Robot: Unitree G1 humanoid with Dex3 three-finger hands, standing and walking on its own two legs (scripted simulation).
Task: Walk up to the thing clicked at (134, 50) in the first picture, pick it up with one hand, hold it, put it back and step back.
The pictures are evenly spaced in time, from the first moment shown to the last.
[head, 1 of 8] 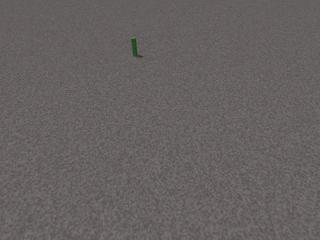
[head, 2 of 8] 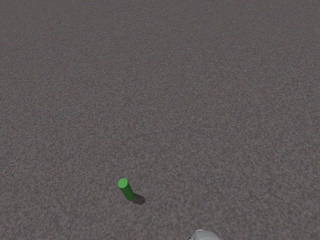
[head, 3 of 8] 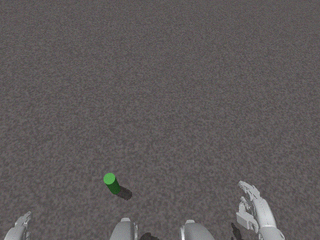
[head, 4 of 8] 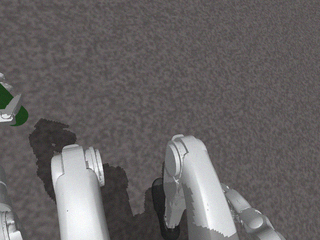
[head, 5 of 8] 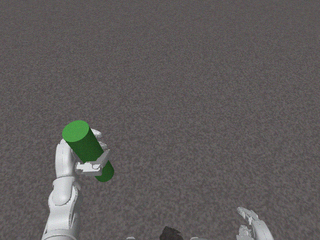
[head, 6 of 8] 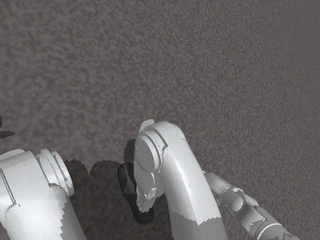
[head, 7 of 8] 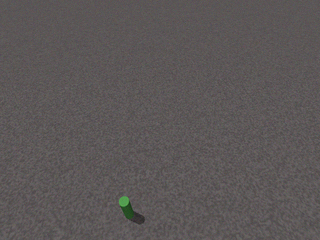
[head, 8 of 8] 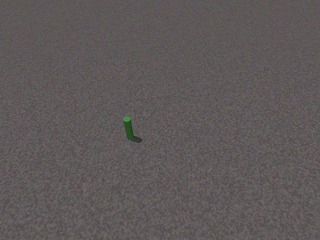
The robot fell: no
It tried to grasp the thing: yes
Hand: left
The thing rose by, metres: 0.67
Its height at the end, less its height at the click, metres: +0.00
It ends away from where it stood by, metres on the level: 0.01
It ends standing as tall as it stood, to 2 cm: yes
